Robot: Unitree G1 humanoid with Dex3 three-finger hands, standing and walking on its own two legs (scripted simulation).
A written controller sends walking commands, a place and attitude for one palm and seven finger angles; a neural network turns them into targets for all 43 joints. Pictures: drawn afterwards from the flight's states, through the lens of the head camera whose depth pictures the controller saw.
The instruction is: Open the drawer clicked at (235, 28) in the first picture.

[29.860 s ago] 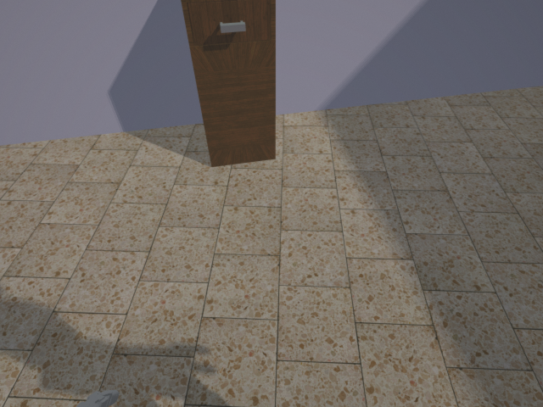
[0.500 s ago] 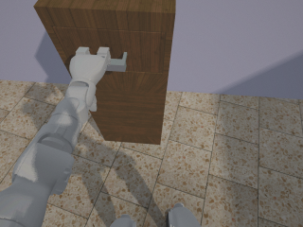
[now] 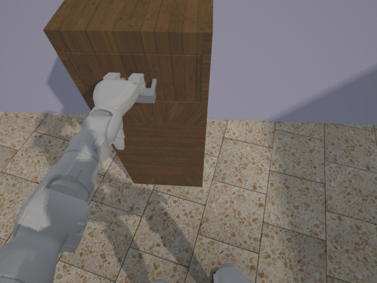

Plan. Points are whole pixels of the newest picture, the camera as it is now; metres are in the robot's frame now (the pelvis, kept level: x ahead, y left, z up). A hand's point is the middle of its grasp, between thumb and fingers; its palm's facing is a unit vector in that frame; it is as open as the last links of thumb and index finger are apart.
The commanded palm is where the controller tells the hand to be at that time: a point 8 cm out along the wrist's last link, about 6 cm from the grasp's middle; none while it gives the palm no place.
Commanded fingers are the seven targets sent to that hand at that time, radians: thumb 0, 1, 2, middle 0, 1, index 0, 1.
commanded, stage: lift the fingers back up to retry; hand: left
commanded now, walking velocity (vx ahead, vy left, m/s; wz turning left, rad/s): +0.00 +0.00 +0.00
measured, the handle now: (136, 88) +0.58 +0.12 +0.03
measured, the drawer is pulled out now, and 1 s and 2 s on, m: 0.00 0.00 0.00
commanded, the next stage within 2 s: re-aim the fingers above the handle in 0.38 s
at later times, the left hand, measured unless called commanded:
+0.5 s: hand (123, 115) +0.46 +0.13 +0.07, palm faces -0.15 -0.05 -0.99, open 13.8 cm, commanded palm +0.46 +0.15 +0.15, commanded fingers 0.00 -0.50 0.30 -0.30 -1.20 -0.30 -1.20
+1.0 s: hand (147, 109) +0.47 +0.08 +0.08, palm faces -0.11 -0.06 -0.99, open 13.8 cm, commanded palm +0.46 +0.13 +0.15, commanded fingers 0.00 -0.50 0.30 -0.30 -1.20 -0.30 -1.20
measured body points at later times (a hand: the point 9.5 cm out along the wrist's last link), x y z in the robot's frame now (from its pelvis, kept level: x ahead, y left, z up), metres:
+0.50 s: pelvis +0.04 +0.00 +0.02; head +0.09 -0.02 +0.47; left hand +0.46 +0.13 +0.13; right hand +0.15 -0.27 -0.10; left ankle -0.02 +0.11 -0.70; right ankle +0.05 -0.12 -0.70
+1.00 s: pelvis +0.02 -0.01 +0.02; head +0.08 -0.04 +0.47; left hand +0.47 +0.08 +0.13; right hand +0.08 -0.27 -0.12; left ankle -0.02 +0.11 -0.70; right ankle +0.05 -0.12 -0.70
